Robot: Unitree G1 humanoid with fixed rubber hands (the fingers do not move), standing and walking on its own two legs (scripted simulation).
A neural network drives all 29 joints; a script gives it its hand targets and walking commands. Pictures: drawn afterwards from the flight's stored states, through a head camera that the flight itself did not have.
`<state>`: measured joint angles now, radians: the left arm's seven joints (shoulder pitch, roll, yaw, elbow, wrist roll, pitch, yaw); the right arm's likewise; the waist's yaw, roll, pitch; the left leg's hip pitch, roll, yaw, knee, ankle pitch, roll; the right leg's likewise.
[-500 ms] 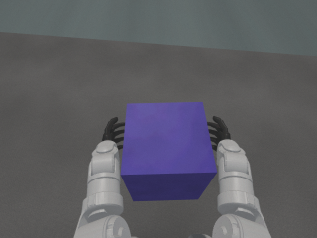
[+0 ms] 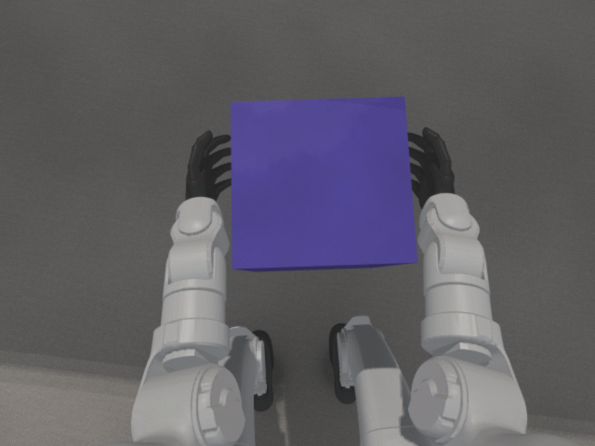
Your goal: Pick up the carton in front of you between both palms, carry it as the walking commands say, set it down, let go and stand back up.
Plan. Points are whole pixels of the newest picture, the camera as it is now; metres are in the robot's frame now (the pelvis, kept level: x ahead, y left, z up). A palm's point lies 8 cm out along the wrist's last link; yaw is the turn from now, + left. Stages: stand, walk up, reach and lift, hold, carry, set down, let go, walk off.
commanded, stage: set down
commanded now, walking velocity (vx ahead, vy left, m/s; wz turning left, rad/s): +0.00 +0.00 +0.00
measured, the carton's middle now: (315, 201) +0.43 -0.04 -0.14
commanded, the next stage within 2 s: none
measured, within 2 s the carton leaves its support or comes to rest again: neither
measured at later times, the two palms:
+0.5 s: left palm (243, 190) +0.48 +0.07 -0.22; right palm (414, 201) +0.43 -0.22 -0.22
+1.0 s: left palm (263, 196) +0.52 +0.05 -0.38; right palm (398, 208) +0.46 -0.24 -0.38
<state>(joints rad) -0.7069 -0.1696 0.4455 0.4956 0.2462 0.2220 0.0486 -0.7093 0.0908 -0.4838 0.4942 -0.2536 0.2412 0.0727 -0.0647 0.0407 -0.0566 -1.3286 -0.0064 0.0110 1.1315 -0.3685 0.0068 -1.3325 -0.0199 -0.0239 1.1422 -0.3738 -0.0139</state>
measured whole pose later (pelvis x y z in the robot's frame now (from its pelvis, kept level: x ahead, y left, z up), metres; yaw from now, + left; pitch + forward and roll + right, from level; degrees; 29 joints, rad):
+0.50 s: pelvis -0.02 +0.00 -0.13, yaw -1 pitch +46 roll +1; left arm -1.02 -0.05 0.44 0.64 0.20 0.29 0.08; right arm -0.97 0.00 -0.50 0.56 -0.23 0.33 0.02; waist -0.07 0.06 -0.13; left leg -1.94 -0.05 -0.01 1.63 -0.49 -0.01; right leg -1.96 0.00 0.01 1.63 -0.48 -0.01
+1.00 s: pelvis -0.04 +0.01 -0.24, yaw -1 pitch +45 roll +1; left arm -1.35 0.10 0.35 0.81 0.12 0.26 0.14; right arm -1.26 -0.14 -0.48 0.69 -0.16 0.31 -0.01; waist -0.10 0.06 0.16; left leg -2.22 -0.06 0.00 1.99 -0.55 -0.02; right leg -2.24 0.01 0.01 1.99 -0.53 0.00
